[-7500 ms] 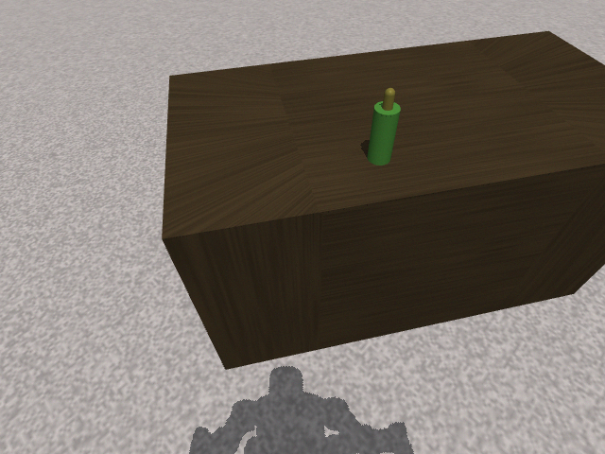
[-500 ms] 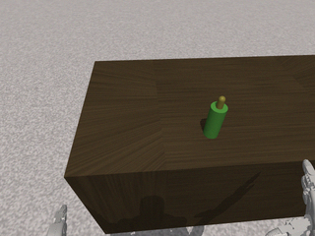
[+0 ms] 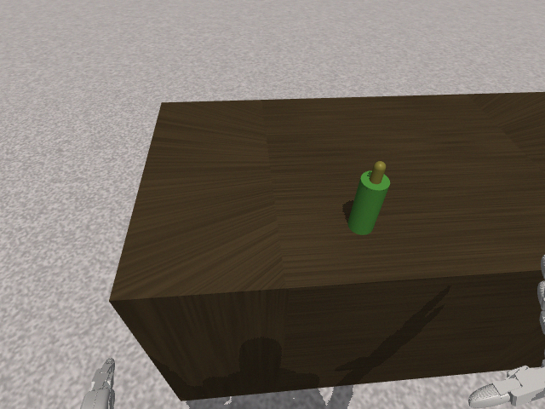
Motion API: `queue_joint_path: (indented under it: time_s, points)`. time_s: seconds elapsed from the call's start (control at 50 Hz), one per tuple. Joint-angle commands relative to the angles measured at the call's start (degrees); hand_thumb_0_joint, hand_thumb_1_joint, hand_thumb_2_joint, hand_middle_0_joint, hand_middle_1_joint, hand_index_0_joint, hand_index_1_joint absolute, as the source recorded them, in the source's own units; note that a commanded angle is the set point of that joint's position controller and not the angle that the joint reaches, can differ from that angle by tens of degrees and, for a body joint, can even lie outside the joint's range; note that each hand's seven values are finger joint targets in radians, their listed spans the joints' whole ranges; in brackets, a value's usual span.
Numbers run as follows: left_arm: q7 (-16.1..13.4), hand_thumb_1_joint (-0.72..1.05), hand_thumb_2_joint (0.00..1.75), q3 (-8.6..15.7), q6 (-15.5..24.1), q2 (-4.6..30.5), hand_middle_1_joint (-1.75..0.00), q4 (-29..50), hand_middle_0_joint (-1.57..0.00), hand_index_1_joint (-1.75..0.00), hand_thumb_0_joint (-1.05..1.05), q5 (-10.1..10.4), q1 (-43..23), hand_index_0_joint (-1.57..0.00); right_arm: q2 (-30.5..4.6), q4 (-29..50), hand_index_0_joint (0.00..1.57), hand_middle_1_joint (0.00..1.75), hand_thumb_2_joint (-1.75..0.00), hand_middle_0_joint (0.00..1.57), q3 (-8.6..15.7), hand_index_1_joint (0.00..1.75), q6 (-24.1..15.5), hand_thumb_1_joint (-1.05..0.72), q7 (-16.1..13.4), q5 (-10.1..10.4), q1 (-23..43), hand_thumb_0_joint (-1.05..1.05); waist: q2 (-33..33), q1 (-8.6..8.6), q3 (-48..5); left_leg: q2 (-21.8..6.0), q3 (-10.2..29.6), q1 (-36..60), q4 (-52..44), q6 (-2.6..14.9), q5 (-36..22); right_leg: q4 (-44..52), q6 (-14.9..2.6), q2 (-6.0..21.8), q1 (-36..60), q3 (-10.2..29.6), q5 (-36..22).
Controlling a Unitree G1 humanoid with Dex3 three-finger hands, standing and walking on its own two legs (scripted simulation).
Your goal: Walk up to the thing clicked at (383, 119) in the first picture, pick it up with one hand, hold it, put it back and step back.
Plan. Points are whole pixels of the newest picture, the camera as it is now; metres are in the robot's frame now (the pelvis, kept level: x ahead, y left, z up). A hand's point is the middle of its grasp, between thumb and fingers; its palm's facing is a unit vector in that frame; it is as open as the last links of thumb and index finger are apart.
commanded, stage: go down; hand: right
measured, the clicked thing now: (369, 196) +0.50 -0.20 +0.01
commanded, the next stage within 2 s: none
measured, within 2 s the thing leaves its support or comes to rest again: neither
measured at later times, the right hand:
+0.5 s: hand (511, 273) +0.27 -0.32 +0.09, palm faces +0.29 +0.94 -0.21, open 17.6 cm
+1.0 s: hand (509, 238) +0.32 -0.34 +0.09, palm faces +0.15 +0.99 -0.03, open 17.5 cm
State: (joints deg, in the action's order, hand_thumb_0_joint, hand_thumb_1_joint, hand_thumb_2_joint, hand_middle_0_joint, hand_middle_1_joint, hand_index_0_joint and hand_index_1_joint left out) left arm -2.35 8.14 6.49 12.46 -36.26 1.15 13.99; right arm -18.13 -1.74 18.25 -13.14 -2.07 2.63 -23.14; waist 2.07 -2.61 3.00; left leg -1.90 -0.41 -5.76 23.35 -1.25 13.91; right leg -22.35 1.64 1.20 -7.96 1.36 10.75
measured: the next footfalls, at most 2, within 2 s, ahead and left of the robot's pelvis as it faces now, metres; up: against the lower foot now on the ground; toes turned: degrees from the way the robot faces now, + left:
none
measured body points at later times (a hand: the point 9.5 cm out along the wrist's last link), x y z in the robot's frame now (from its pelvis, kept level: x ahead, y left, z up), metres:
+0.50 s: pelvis -0.01 +0.00 +0.00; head -0.01 +0.00 +0.45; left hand +0.16 +0.26 -0.08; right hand +0.25 -0.37 +0.10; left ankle -0.01 +0.13 -0.74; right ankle +0.02 -0.14 -0.74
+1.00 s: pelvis +0.00 -0.01 -0.01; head +0.02 -0.02 +0.44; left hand +0.15 +0.25 -0.09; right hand +0.31 -0.40 +0.09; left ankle -0.01 +0.13 -0.74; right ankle +0.02 -0.14 -0.74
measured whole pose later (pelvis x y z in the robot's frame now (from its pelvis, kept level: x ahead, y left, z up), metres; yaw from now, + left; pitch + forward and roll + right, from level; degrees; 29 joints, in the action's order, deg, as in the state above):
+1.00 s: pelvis +0.00 -0.01 -0.01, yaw +1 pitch +4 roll +1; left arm -9.1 -0.8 11.5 13.7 -40.0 1.3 11.7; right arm -33.9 -45.9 31.6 -13.6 30.3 16.6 16.7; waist -0.5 1.3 -2.6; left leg -1.3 0.1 -17.8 29.9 -2.0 16.0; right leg -32.7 1.0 1.8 -21.5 1.2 15.1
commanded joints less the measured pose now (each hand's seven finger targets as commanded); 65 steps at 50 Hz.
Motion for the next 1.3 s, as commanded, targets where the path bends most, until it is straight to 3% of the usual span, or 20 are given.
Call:
queue_joint_path:
  time_s: [0.0, 0.02, 0.04, 0.06, 0.08, 0.14, 0.18, 0.22, 0.3, 0.4, 0.6, 0.78, 0.8, 0.84, 0.88, 1.04, 1.12, 1.18, 1.22, 1.28]
  points:
    - [-0.4, -0.56, 0.08, 1.8, 3.1, 7.0, -0.06, 8.2, -0.05, -0.06, 0.0, 0.1, -6.2, -0.05, -11.8, 13.4, 0.05, 0.06, -0.05, 0.05, 6.3, 0.06, -4.4, 0.55, -0.9, 0.2, 4.7, 0.0, 0.9, -0.6, -4.1, 1.9, -3.2, -2.2, -4.2, 1.48, -5.3, 3.3, -1.82, -1.4, 1.3, -3.3, -5.3]
    - [-0.5, -0.49, 0.0, 1.7, 3.2, 6.7, -0.06, 9.3, -0.06, -0.04, 0.0, 0.0, -5.6, -0.07, -11.8, 12.3, 0.04, 0.06, -0.07, 0.03, 6.6, 0.06, -4.4, 0.5, -1.0, 0.1, 3.5, 0.0, 0.2, -0.1, -4.7, 1.7, -3.1, -1.8, -4.5, 1.4, -5.3, 3.2, -2.0, -1.6, 1.6, -3.4, -5.3]
    - [0.1, -0.57, 0.08, 1.0, 3.5, 6.5, -0.06, 9.9, -0.06, -0.07, 0.0, -1.5, -8.8, -0.05, -5.6, 13.5, 0.05, 0.06, -0.07, 0.05, 4.1, 0.06, -6.0, 0.47, -0.4, -0.7, 3.0, 0.0, -2.7, 0.8, -5.7, 2.3, -2.8, -3.8, -3.5, 0.8, -5.8, 1.6, -2.05, -1.6, 1.4, -2.8, -5.2]
    - [-0.9, -0.49, 0.0, 5.0, 3.1, 9.5, -0.05, 7.3, -0.06, -0.04, 0.0, 0.2, -3.5, -0.07, -15.4, 10.2, 0.04, 0.06, -0.07, 0.04, 9.9, 0.06, -4.8, 0.48, -1.2, 0.2, 3.3, 0.0, 0.2, -0.36, -5.2, 1.4, -2.9, -2.0, -4.4, 1.21, -5.4, 2.8, -2.05, -1.9, 2.0, -3.5, -5.3]
    - [0.1, -0.53, 0.03, 1.1, 2.9, 5.7, -0.05, 5.4, -0.05, -0.05, 0.0, -1.7, -5.1, -0.05, -8.6, 16.7, 0.04, 0.06, -0.05, 0.03, 6.5, 0.06, -7.0, 0.55, -0.5, -0.7, 6.7, 0.0, 0.6, 0.86, -6.3, 2.0, -2.5, -4.4, -3.2, 0.84, -6.1, 1.6, -1.97, -1.8, 2.3, -2.7, -5.3]
    - [-0.7, -0.54, 0.04, 4.7, 3.0, 9.8, -0.05, 7.1, -0.05, -0.05, 0.0, -1.6, -6.4, -0.05, -11.9, 9.3, 0.04, 0.06, -0.04, 0.03, 10.3, 0.06, -7.3, 0.56, 0.0, -0.1, 7.3, 0.0, -2.9, 1.52, -6.4, 1.9, -2.3, -4.8, -3.0, 0.53, -6.4, 0.9, -2.25, -2.1, 1.3, -2.6, -5.2]
    - [-0.5, -0.54, 0.03, 1.3, 2.7, 6.9, -0.04, 9.0, -0.05, -0.05, 0.0, -1.6, -8.1, -0.05, -12.1, 8.1, 0.05, 0.06, -0.04, 0.04, 10.3, 0.06, -7.7, 0.54, 1.1, 0.5, 10.1, 0.0, -3.1, 1.35, -6.1, 1.4, -1.9, -5.2, -3.3, 0.42, -5.7, 0.3, -2.43, -2.4, 0.9, -2.7, -4.7]
    - [-1.3, -0.55, 0.03, 2.3, 2.4, 8.0, -0.04, 7.8, -0.05, -0.05, 0.0, -1.3, -7.7, -0.05, -14.4, 6.1, 0.04, 0.06, -0.05, 0.03, 11.5, 0.06, -7.9, 0.56, 2.5, 1.3, 15.2, 0.0, -2.6, 2.14, -6.9, 1.3, -1.4, -5.8, -3.1, 0.36, -6.3, 0.3, -2.47, -2.4, 1.2, -2.7, -4.4]
    - [-2.7, -0.54, 0.03, 1.3, 3.0, 8.5, -0.04, 7.7, -0.05, -0.04, 0.0, -0.8, -9.0, -0.05, -17.4, 2.3, 0.04, 0.06, -0.04, 0.03, 11.9, 0.06, -7.9, 0.58, 7.4, 4.2, 27.0, 0.0, -0.8, 3.55, -6.2, 1.0, -0.4, -8.4, -4.3, 0.42, -0.4, 0.7, -2.5, -2.4, 0.7, -1.9, 1.4]
    - [-4.3, -0.53, 0.02, -3.8, 3.4, 5.4, -0.04, 3.9, -0.05, -0.04, 0.0, 0.2, -7.7, -0.05, -22.1, -10.3, 0.05, 0.05, -0.03, 0.04, 13.0, 0.05, -5.6, 0.61, 16.0, 8.2, 34.5, 0.0, 3.7, 3.26, -8.8, 1.4, -1.2, -7.8, -1.5, 0.67, -5.9, 0.2, -2.38, -2.0, -0.4, -1.4, -2.1]
    - [-5.9, -0.54, 0.03, -2.3, 5.6, 11.4, -0.05, 6.6, -0.05, -0.05, 0.0, 0.5, -9.4, -0.05, -30.6, -26.8, 0.04, 0.05, -0.04, 0.03, 16.6, 0.05, -3.9, 0.61, 27.0, 14.0, 47.8, 0.0, 0.9, 2.57, -15.0, 2.1, -1.8, -8.0, 1.6, 1.16, -7.6, -2.8, -2.26, -1.0, -3.6, -0.8, -4.6]
    - [-6.4, -0.54, 0.03, -6.7, 6.9, 8.2, -0.05, 3.4, -0.05, -0.05, 0.0, 0.2, -7.8, -0.06, -34.9, -28.4, 0.05, 0.05, -0.04, 0.04, 17.0, 0.05, -5.0, 0.55, 30.5, 14.6, 55.6, 0.0, 6.7, 2.66, -18.6, 2.2, -1.0, -10.0, 2.9, 1.61, -6.5, -4.8, -1.82, -0.7, -4.4, -0.8, -3.8]
    - [-7.0, -0.54, 0.03, -4.0, 7.6, 12.1, -0.05, 7.6, -0.05, -0.05, 0.0, 0.1, -10.1, -0.06, -37.7, -27.0, 0.04, 0.05, -0.04, 0.04, 18.9, 0.05, -5.3, 0.56, 30.4, 14.8, 57.2, 0.0, 5.5, 3.0, -21.4, 2.4, -1.2, -9.5, 3.1, 1.66, -7.4, -5.0, -1.74, -0.3, -3.1, -0.4, -4.9]
    - [-6.9, -0.54, 0.04, -6.7, 7.2, 8.5, -0.06, 1.0, -0.05, -0.05, 0.0, 0.2, -5.8, -0.06, -35.4, -29.0, 0.05, 0.05, -0.04, 0.05, 16.9, 0.05, -4.9, 0.53, 31.3, 15.0, 56.4, 0.0, 6.7, 2.93, -19.1, 2.4, -1.2, -10.5, 3.3, 1.58, -7.9, -5.4, -1.77, -0.6, -3.8, -0.5, -5.6]
    - [-7.8, -0.55, 0.05, -4.3, 8.0, 11.8, -0.05, 4.0, -0.05, -0.06, 0.0, 0.2, -7.8, -0.05, -36.4, -31.6, 0.05, 0.05, -0.04, 0.05, 17.6, 0.05, -4.7, 0.53, 31.7, 15.2, 55.6, 0.0, 5.3, 3.91, -20.1, 2.6, -1.4, -11.0, 3.7, 1.48, -9.4, -6.2, -1.82, -0.3, -2.9, -0.3, -7.5]
    - [-8.5, -0.56, 0.05, -4.6, 9.2, 12.1, -0.05, 5.2, -0.05, -0.06, 0.0, 0.1, -4.7, -0.05, -38.2, -34.8, 0.05, 0.05, -0.04, 0.05, 17.8, 0.05, -3.3, 0.55, 35.0, 16.1, 59.5, 0.0, 5.0, 5.39, -20.9, 2.4, -1.2, -12.4, 4.1, 1.19, -10.1, -6.9, -2.24, -0.5, -3.3, -0.1, -7.0]
    - [-8.3, -0.55, 0.05, -7.4, 9.5, 8.6, -0.05, 2.1, -0.05, -0.06, 0.0, 0.2, -3.3, -0.05, -38.5, -38.6, 0.05, 0.05, -0.04, 0.04, 17.5, 0.05, -2.8, 0.57, 37.4, 17.0, 60.9, 0.0, 4.0, 5.73, -18.5, 2.2, -0.9, -14.5, 5.1, 0.79, -10.4, -8.3, -2.69, -0.6, -6.3, -0.1, -6.1]
    - [-9.3, -0.55, 0.05, -3.9, 10.2, 14.2, -0.05, 6.4, -0.05, -0.06, 0.0, -0.2, -4.7, -0.05, -43.7, -38.8, 0.05, 0.05, -0.04, 0.05, 19.4, 0.05, -2.8, 0.58, 38.3, 16.5, 64.3, 0.0, 4.5, 6.2, -24.4, 2.0, -0.7, -14.0, 6.3, 0.82, -12.4, -9.7, -2.61, -0.5, -3.6, 0.2, -8.9]
    - [-8.7, -0.55, 0.05, -8.1, 9.8, 9.7, -0.06, 3.6, -0.05, -0.06, 0.0, -0.2, -4.0, -0.05, -42.3, -41.8, 0.05, 0.05, -0.03, 0.05, 18.6, 0.05, -2.5, 0.58, 39.1, 16.6, 64.3, 0.0, 5.3, 5.09, -20.8, 2.2, -1.0, -16.0, 7.2, 1.02, -11.7, -10.7, -2.48, -0.5, -6.5, 0.4, -9.8]
    - [-9.1, -0.56, 0.06, -5.0, 10.1, 13.1, -0.06, 5.4, -0.05, -0.06, 0.0, -0.6, -4.6, -0.05, -44.7, -42.9, 0.04, 0.05, -0.04, 0.04, 19.7, 0.05, -2.3, 0.59, 38.5, 16.0, 66.0, 0.0, 4.1, 5.65, -23.9, 2.0, -0.6, -15.6, 8.0, 0.95, -11.8, -11.9, -2.66, -0.6, -7.3, 0.3, -8.7]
